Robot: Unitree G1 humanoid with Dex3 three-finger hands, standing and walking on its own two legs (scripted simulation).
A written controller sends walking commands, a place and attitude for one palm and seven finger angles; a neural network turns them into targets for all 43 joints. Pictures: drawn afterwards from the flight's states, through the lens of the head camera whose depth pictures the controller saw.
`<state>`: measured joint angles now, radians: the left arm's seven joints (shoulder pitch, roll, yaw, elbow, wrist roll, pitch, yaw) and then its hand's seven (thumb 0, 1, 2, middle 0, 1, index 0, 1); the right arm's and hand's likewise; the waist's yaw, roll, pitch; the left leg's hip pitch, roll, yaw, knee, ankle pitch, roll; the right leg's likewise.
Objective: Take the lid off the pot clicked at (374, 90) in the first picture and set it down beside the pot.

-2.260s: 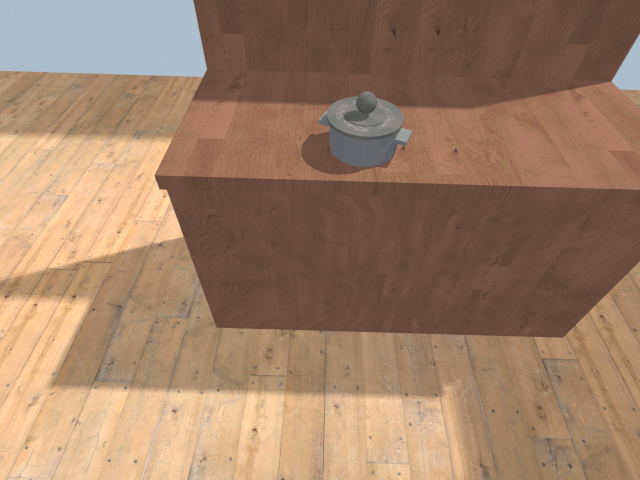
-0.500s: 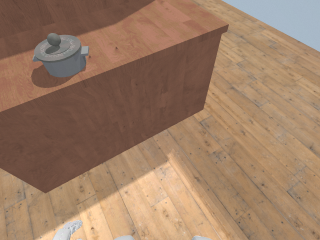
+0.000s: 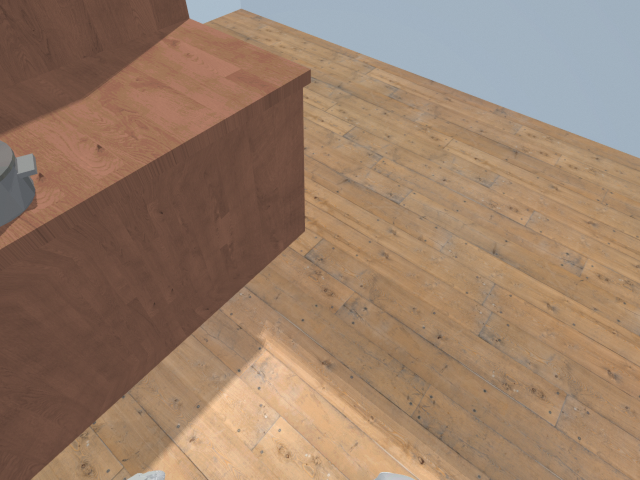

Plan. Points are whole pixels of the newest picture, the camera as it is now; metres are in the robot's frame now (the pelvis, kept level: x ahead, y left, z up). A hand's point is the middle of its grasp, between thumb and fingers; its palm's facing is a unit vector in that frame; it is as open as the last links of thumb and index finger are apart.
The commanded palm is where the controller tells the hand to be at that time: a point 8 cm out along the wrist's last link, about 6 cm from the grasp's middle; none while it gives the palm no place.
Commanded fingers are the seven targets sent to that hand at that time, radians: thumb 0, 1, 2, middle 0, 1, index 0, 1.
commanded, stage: walk to a spot facing it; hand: left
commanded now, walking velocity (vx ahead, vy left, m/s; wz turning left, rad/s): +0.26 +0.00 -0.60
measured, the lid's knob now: out of the picture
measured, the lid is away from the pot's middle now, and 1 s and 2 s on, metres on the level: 0.00 0.00 0.00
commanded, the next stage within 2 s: turn to face it in 0.52 s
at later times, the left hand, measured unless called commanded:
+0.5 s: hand out of the picture +0.12 +0.18 -0.18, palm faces -0.12 -0.98 -0.18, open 7.4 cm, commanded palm none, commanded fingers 0.00 0.90 0.90 -0.20 -0.30 -0.20 -0.30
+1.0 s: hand (295, 328) +0.38 +0.06 -0.16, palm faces -0.25 -0.95 -0.18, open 7.4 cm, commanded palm none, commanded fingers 0.00 0.90 0.90 -0.20 -0.30 -0.20 -0.30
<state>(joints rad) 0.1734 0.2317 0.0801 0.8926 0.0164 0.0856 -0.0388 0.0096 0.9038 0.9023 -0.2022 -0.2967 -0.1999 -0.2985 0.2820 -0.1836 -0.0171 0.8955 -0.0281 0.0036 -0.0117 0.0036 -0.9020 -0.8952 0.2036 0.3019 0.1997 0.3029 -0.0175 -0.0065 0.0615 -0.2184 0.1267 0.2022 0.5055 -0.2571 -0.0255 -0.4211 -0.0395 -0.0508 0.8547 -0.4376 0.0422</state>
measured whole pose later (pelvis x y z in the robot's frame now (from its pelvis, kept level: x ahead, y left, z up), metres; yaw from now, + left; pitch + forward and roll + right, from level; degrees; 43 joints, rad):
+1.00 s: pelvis +0.20 -0.06 -0.01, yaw -12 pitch -1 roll +0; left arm 0.07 0.13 0.04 0.94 0.03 -0.01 0.02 0.00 0.90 0.90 -0.20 -0.30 -0.20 -0.30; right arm 0.37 -0.17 -0.05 1.08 -0.01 0.04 0.00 0.01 -0.91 -0.90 0.20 0.30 0.19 0.30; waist -0.07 0.01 0.07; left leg -0.41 0.06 0.08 1.02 -0.52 -0.05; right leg -0.28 -0.12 -0.20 0.56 -0.25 0.01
